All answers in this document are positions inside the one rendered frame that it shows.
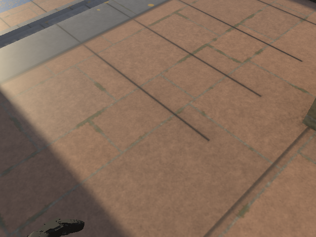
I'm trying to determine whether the left robot hand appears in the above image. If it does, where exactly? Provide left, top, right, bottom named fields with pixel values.
left=27, top=217, right=85, bottom=237

